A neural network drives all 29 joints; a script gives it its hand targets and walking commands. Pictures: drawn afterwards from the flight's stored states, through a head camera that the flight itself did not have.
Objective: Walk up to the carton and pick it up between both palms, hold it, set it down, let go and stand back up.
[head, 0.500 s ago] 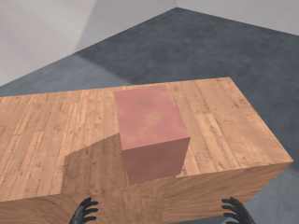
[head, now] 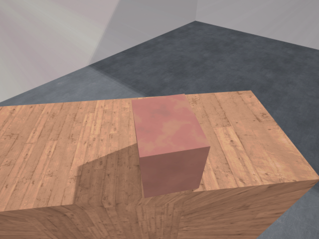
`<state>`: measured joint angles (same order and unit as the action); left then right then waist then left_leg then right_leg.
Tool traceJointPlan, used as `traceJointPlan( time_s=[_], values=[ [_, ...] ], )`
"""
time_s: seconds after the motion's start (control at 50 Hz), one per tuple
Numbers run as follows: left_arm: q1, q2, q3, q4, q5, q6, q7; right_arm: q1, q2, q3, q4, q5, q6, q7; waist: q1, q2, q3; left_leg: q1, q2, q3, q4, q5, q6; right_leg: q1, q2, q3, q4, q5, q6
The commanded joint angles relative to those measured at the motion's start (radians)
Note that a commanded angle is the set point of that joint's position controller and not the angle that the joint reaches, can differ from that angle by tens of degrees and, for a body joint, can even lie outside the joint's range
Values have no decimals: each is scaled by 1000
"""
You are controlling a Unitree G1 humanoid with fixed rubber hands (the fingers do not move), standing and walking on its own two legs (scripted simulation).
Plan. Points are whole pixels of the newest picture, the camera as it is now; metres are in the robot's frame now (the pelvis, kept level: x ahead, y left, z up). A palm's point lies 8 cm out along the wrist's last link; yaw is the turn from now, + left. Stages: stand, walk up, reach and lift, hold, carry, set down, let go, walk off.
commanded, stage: stand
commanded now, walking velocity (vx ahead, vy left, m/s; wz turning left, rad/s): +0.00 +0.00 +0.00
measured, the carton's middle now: (165, 144) +0.42 +0.01 -0.01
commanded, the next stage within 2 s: none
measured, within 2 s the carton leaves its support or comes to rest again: neither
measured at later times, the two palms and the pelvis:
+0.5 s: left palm out of the picture -0.06 +0.26 -0.14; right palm out of the picture -0.05 -0.22 -0.13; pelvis -0.05 +0.02 +0.00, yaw +1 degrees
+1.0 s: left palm out of the picture -0.12 +0.26 -0.14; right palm out of the picture -0.08 -0.22 -0.14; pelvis -0.08 +0.02 +0.00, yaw +3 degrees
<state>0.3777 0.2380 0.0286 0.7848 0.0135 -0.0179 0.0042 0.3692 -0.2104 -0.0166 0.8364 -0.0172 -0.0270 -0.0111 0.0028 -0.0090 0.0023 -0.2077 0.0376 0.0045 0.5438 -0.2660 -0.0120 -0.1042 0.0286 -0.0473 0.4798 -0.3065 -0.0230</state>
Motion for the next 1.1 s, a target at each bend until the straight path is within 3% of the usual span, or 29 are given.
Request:
traceJointPlan(
  time_s=[0.0,0.18,0.38,0.54,0.64,0.78,0.98,1.08],
  values=[
    [-17,125,25,-82,-1,-34,9,6,-150,-35,-77,2,-25,-9,-4,31,78,-5,64,-75,-109,199,40,-109,-124,109,-148,166,8],
    [38,124,1,18,-4,-23,17,71,-147,-20,-7,6,-12,-14,-6,24,122,-50,53,-97,-154,86,32,-126,-123,98,-161,37,16],
    [73,103,-13,103,-1,-10,19,81,-150,-22,52,14,1,-18,-1,57,172,-176,60,-153,-245,-185,31,-141,-106,79,-135,-84,26],
    [118,86,-7,145,3,-9,20,81,-151,-36,74,12,13,-20,2,62,164,-222,61,-178,-280,-322,29,-169,-92,73,-115,-168,29],
    [118,85,1,150,3,-7,23,87,-135,-43,81,9,19,-19,-7,36,175,-212,46,-167,-249,-315,24,-241,-101,97,-134,-243,23],
    [150,78,14,165,6,0,24,87,-130,-59,85,3,27,-22,2,56,141,-213,40,-173,-250,-360,13,-265,-88,90,-105,-286,17],
    [102,93,44,159,4,10,25,117,-102,-73,84,-9,33,-23,-12,-9,146,-140,6,-134,-145,-304,-3,-386,-108,130,-153,-412,0],
    [102,84,56,158,7,19,23,115,-103,-82,76,-12,33,-25,-1,28,137,-174,12,-158,-172,-374,-4,-370,-89,105,-105,-403,-3]
  ],
)
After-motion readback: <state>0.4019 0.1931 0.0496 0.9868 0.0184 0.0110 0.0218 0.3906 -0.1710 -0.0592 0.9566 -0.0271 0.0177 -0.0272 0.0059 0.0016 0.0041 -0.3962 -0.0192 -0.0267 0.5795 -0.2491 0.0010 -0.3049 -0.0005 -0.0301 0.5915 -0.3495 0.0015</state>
